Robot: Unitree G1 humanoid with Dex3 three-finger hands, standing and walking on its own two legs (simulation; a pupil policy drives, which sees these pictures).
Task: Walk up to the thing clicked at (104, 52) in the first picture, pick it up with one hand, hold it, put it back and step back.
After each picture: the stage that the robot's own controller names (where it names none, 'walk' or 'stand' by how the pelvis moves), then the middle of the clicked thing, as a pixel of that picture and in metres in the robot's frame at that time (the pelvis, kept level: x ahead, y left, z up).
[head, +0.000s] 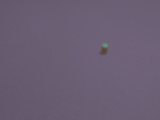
stand; (104, 49) +1.28 -0.24 -0.72
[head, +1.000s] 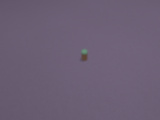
walk; (84, 55) +1.20 +0.07 -0.70
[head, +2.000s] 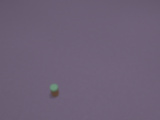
walk; (54, 90) +0.72 +0.27 -0.70
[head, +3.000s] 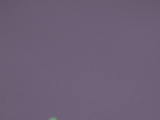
walk; out of the picture +0.42 +0.20 -0.70
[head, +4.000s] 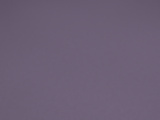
stand; out of the picture +0.34 +0.20 -0.72
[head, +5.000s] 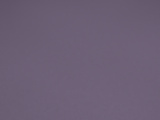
stand; out of the picture +0.35 +0.19 -0.73
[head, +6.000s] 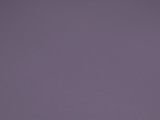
stand; out of the picture +0.35 +0.20 -0.73
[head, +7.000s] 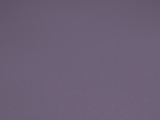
stand; out of the picture +0.34 +0.20 -0.73
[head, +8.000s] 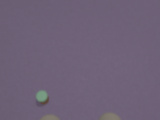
go down; (43, 97) +0.39 +0.20 -0.55
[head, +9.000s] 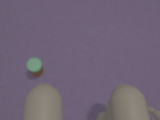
go down; (35, 67) +0.43 +0.22 -0.33
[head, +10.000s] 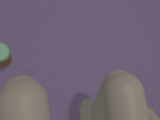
close in; (1, 56) +0.43 +0.24 -0.25
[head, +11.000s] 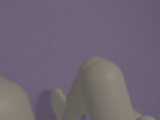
close; out of the picture +0.42 +0.27 -0.22
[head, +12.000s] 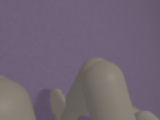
close; out of the picture +0.41 +0.28 -0.23
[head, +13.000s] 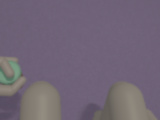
lift; (11, 77) +0.33 +0.25 -0.09
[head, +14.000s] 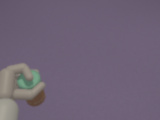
hold; (32, 89) +0.33 +0.17 +0.03
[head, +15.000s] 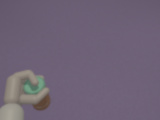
hold; (38, 94) +0.32 +0.17 -0.02
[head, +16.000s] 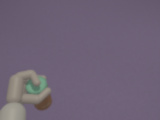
hold; (39, 93) +0.33 +0.16 -0.02
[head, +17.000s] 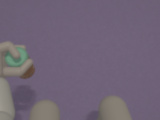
crouch; (21, 64) +0.41 +0.20 -0.09
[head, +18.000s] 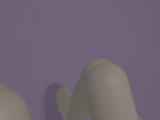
lower; out of the picture +0.44 +0.28 -0.23
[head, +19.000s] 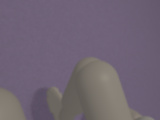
lower; out of the picture +0.43 +0.29 -0.23
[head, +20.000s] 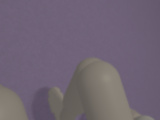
lower; out of the picture +0.43 +0.29 -0.23
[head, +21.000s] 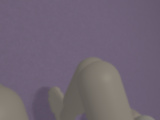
lower; out of the picture +0.43 +0.29 -0.23
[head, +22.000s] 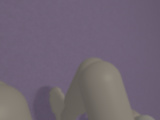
loosen; out of the picture +0.43 +0.28 -0.23
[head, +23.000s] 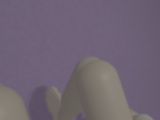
withdraw; out of the picture +0.42 +0.28 -0.24
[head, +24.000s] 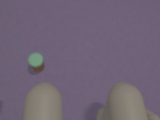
walk; (37, 63) +0.46 +0.21 -0.34
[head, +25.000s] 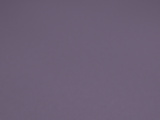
stand; out of the picture +0.37 +0.18 -0.66
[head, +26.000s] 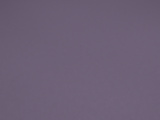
stand; out of the picture +0.38 +0.19 -0.67
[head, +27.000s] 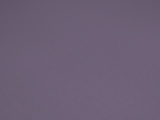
stand; out of the picture +0.38 +0.18 -0.69
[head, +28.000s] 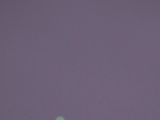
walk; out of the picture +0.40 +0.18 -0.71
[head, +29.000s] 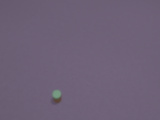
walk; (57, 96) +0.54 +0.17 -0.71
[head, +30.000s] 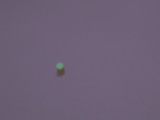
walk; (60, 69) +0.84 +0.27 -0.70
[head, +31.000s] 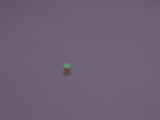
stand; (67, 69) +1.03 +0.17 -0.71
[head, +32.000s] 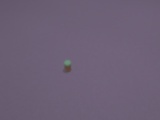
stand; (67, 66) +1.02 +0.17 -0.72
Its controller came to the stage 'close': yes
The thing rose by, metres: 0.71
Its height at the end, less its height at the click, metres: +0.00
